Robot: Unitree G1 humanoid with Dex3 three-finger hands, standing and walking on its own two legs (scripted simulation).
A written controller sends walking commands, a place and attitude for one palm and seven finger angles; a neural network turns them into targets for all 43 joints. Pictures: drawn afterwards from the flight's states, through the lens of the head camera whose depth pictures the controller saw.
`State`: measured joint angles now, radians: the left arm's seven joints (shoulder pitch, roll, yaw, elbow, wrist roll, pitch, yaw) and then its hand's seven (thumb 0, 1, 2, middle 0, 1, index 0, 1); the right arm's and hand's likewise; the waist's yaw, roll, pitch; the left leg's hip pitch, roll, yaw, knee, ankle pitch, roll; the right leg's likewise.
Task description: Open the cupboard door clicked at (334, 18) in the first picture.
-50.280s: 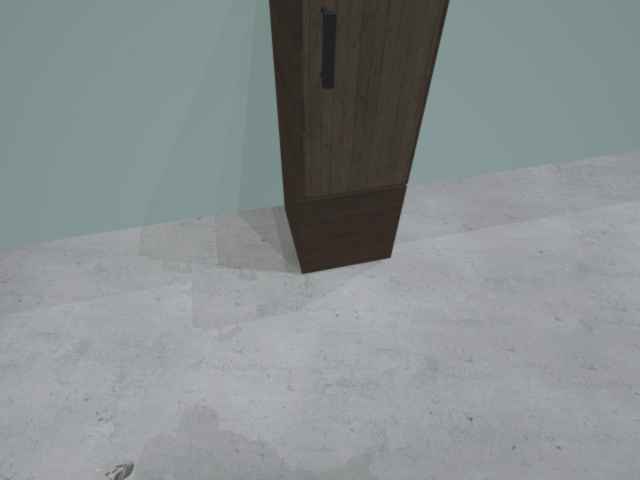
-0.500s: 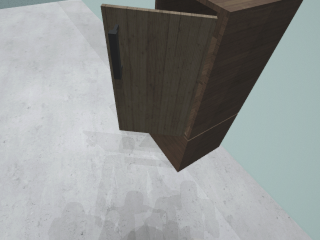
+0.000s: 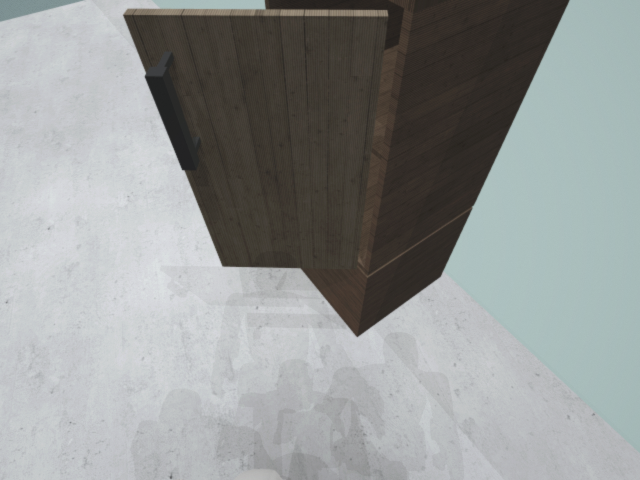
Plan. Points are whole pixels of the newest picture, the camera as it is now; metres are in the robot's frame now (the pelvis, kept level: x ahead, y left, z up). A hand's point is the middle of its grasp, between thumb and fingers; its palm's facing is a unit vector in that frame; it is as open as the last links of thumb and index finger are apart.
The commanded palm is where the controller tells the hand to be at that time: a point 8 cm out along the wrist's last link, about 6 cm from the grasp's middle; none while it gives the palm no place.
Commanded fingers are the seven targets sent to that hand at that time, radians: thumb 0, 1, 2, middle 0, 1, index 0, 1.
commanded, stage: come to a stop and stand still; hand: left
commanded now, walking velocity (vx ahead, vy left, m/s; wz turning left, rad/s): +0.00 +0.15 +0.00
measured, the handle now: (179, 114) +0.58 +0.23 +0.12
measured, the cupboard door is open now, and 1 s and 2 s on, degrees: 52 52 52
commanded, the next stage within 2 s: look again from close up in 0.50 s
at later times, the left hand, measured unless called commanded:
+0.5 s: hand out of the picture -0.02 +0.21 -0.17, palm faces +0.02 -0.98 -0.19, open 7.4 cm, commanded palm none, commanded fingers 0.00 0.90 0.90 -0.20 -0.30 -0.20 -0.30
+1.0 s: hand out of the picture -0.01 +0.20 -0.17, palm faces +0.00 -0.98 -0.22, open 7.4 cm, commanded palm none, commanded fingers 0.00 0.90 0.90 -0.20 -0.30 -0.20 -0.30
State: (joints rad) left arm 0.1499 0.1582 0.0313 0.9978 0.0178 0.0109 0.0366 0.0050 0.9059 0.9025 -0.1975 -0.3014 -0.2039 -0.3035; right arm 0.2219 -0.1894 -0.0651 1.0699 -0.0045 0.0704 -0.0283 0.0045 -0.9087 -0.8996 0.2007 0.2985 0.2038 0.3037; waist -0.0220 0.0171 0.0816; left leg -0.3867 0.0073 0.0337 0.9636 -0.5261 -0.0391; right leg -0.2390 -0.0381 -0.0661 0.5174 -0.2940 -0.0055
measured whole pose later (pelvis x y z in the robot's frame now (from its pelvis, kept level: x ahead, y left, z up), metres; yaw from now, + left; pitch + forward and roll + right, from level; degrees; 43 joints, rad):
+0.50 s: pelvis -0.02 +0.04 +0.00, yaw -1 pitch +0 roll +0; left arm 0.28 0.18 0.00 1.11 0.01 0.02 0.02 0.01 0.91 0.90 -0.20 -0.30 -0.20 -0.30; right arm 0.17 -0.16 -0.02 1.05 -0.01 0.00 -0.02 -0.01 -0.93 -0.90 0.20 0.30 0.21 0.30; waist 0.02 -0.01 0.03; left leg -0.19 -0.01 0.09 0.44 -0.24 0.04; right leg -0.17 -0.05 -0.01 0.44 -0.26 0.04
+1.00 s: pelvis -0.04 +0.02 +0.00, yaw +0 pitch -2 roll +0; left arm 0.28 0.17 -0.02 1.04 0.02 0.00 0.04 0.01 0.91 0.90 -0.20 -0.30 -0.20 -0.30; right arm 0.30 -0.16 0.00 1.05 -0.02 0.00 -0.01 0.01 -0.92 -0.90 0.20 0.30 0.20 0.30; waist -0.01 0.01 0.01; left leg -0.23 0.00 0.08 0.50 -0.24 0.03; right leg -0.22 -0.04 -0.02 0.53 -0.27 0.02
